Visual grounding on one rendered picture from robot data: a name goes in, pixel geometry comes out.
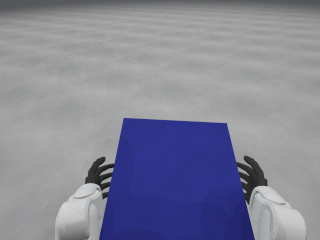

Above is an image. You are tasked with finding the left robot forearm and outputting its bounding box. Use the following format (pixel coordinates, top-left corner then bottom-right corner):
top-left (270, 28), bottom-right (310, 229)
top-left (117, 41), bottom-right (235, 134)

top-left (55, 183), bottom-right (104, 240)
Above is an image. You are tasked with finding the right robot forearm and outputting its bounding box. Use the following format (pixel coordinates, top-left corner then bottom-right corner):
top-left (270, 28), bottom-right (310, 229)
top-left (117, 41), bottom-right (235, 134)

top-left (249, 186), bottom-right (308, 240)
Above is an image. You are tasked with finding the robot left hand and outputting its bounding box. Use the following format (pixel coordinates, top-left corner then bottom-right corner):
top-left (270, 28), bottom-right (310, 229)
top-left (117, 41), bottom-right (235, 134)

top-left (85, 156), bottom-right (114, 199)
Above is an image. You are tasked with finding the carton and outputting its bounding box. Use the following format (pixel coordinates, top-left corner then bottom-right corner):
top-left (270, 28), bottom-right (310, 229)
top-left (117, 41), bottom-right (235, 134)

top-left (99, 118), bottom-right (255, 240)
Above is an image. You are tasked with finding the robot right hand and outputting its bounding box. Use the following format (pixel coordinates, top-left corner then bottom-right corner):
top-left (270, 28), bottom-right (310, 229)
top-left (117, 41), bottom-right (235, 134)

top-left (236, 155), bottom-right (268, 205)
